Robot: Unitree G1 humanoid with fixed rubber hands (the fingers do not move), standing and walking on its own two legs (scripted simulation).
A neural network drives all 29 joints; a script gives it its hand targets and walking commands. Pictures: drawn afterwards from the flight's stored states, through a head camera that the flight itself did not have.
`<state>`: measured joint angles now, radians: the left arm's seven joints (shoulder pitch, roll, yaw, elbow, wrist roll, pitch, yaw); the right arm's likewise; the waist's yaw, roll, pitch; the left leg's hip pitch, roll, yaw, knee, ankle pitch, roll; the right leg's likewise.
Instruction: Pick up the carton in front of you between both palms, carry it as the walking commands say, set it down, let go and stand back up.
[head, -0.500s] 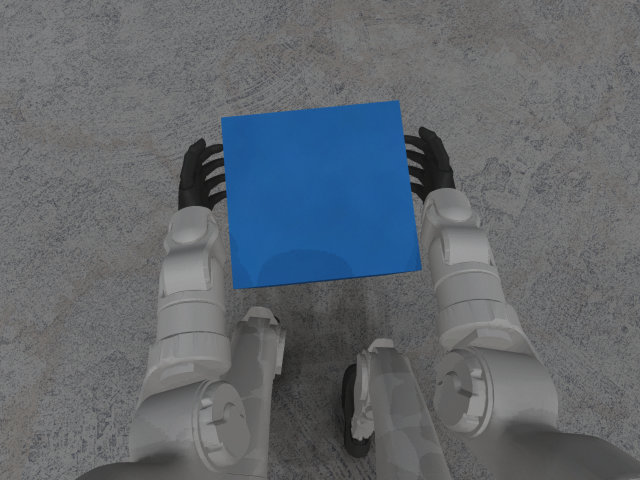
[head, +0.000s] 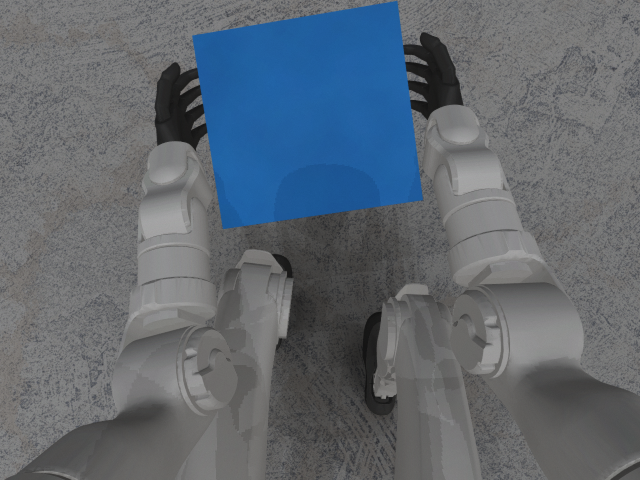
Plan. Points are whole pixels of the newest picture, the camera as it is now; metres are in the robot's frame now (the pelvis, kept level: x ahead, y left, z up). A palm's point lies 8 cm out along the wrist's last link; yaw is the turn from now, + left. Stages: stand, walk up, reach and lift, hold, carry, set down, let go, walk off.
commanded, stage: set down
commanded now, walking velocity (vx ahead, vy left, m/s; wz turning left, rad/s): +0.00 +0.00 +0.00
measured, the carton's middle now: (313, 140) +0.47 +0.09 -0.20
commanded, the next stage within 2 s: none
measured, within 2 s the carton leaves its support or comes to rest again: rests again in 1.06 s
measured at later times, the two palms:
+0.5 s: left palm (185, 139) +0.45 +0.28 -0.22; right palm (392, 122) +0.53 -0.01 -0.25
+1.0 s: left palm (192, 143) +0.45 +0.27 -0.25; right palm (395, 129) +0.53 -0.02 -0.27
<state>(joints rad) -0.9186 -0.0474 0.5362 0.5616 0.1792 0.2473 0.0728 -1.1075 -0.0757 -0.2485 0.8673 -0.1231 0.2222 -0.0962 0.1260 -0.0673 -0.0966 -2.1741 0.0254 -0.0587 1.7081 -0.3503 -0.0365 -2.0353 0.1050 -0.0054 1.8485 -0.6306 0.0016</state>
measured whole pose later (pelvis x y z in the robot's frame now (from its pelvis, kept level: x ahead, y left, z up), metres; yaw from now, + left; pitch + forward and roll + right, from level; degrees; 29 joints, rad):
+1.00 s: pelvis -0.01 -0.01 -0.10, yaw +1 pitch +44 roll +2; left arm -1.27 0.22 0.49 1.03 0.01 0.14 0.01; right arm -1.41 -0.20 -0.06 1.13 -0.06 0.17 -0.11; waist 0.21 -0.01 0.17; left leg -2.40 0.03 -0.06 1.99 -0.35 -0.07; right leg -2.29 0.14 0.00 2.18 -0.66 -0.01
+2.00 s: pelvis -0.02 +0.01 -0.09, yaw +3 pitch +42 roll +1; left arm -1.15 0.25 0.34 0.94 -0.24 -0.02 0.10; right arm -1.36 -0.36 0.07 0.95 0.07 0.11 -0.09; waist 0.17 0.01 0.22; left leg -2.35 0.01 -0.01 1.97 -0.35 -0.03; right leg -2.22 0.10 0.04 2.17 -0.68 0.03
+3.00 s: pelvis +0.04 +0.02 +0.16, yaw +2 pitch +45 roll -2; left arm -0.72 0.10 0.38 0.62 -0.01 0.12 0.03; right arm -1.01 -0.27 -0.18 0.89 -0.08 0.16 0.02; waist 0.17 -0.05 -0.15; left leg -1.66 0.00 -0.03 1.12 -0.24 -0.01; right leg -1.54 0.06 0.05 1.23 -0.47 0.02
